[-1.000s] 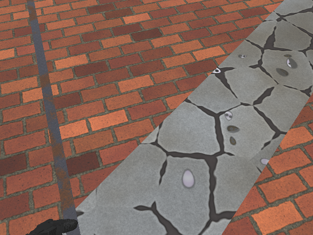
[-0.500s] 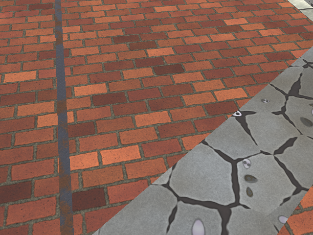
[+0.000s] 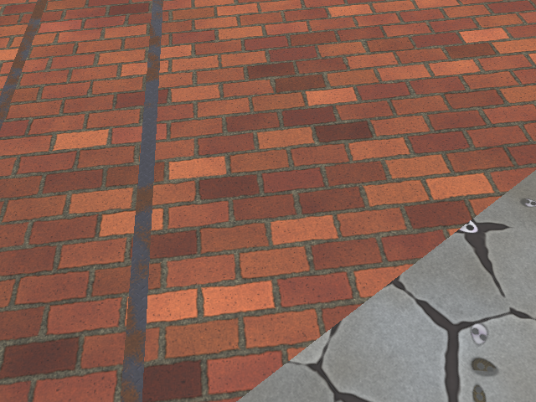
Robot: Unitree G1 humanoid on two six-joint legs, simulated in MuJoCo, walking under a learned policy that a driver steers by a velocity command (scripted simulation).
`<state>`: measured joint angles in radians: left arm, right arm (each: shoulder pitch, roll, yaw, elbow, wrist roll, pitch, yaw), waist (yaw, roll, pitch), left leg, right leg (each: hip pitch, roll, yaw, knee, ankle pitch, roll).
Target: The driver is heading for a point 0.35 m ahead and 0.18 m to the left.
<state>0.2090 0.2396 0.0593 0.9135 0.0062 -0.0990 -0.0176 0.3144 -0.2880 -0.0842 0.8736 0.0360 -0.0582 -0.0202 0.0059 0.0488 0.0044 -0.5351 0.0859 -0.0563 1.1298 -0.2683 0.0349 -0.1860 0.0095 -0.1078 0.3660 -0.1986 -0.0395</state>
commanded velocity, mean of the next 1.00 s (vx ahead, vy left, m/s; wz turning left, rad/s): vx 0.27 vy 0.00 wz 0.29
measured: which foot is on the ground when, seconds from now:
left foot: up 0.00-0.34, down 0.36-1.00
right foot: down 0.00-0.34, up 0.36-0.78, down 0.80-1.00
